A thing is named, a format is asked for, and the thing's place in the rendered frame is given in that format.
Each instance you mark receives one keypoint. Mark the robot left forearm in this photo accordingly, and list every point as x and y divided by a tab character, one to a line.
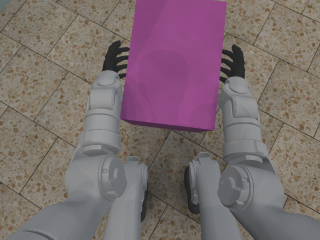
100	134

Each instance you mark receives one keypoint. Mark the left robot hand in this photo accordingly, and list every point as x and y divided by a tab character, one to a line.
111	59

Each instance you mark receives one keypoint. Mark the carton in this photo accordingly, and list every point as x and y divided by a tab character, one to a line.
174	63

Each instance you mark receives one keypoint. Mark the robot right forearm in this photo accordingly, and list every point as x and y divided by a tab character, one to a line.
241	126

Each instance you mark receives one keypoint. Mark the right robot hand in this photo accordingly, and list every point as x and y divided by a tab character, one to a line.
237	66

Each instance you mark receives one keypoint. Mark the robot left foot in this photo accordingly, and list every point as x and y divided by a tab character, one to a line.
143	213

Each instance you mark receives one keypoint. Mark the left robot thigh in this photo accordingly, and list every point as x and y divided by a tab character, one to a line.
124	219

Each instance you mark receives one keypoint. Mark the right robot upper arm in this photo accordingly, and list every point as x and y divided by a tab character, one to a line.
255	198

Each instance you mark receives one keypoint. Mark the left robot upper arm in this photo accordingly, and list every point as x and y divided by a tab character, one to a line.
92	184

